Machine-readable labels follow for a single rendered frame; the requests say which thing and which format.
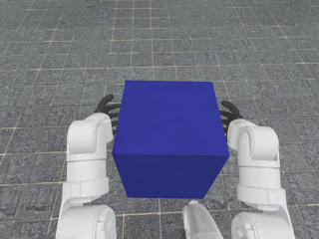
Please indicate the robot right thigh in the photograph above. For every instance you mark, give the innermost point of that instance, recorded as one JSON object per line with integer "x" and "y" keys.
{"x": 198, "y": 221}

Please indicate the robot right shin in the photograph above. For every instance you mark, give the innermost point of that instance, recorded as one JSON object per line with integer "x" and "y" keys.
{"x": 187, "y": 234}

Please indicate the left robot upper arm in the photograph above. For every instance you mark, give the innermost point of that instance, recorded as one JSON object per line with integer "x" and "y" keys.
{"x": 88, "y": 222}

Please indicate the left robot hand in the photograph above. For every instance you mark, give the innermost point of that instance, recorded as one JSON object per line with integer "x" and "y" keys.
{"x": 103, "y": 109}

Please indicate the right robot upper arm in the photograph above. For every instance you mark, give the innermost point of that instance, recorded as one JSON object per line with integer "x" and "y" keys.
{"x": 255, "y": 225}

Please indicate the right robot hand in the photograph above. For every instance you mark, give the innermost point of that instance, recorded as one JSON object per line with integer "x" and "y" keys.
{"x": 234, "y": 115}

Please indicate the robot left forearm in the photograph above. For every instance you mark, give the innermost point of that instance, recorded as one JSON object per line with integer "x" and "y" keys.
{"x": 86, "y": 167}

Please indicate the robot right forearm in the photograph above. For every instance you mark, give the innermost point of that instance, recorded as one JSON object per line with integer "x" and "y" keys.
{"x": 259, "y": 174}

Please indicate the carton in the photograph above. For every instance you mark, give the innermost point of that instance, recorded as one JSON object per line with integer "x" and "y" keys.
{"x": 169, "y": 141}

